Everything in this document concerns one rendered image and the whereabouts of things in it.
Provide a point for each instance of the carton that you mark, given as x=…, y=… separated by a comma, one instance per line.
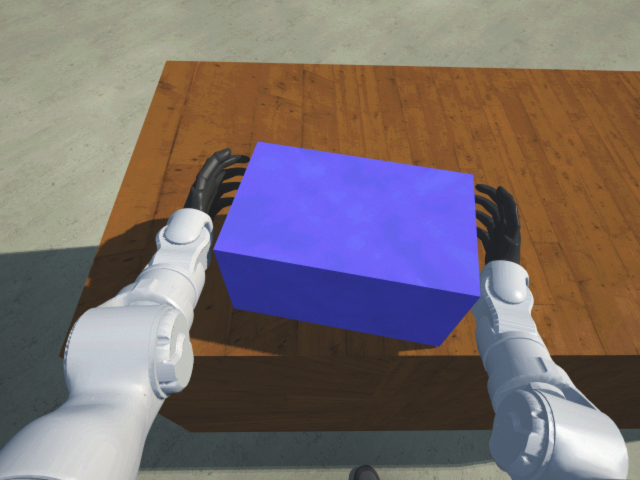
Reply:
x=360, y=244

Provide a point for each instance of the pedestal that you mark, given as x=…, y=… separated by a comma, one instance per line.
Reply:
x=564, y=143

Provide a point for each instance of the right robot hand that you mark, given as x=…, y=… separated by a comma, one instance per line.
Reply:
x=503, y=239

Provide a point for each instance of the robot right forearm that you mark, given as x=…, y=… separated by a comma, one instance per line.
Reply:
x=512, y=351

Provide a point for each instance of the robot right upper arm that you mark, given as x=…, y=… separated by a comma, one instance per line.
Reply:
x=539, y=436

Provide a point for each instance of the left robot hand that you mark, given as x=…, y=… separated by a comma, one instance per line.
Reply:
x=206, y=191

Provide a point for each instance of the robot left forearm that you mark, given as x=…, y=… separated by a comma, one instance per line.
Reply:
x=175, y=275

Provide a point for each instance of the robot left upper arm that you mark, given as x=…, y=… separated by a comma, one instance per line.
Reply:
x=122, y=363

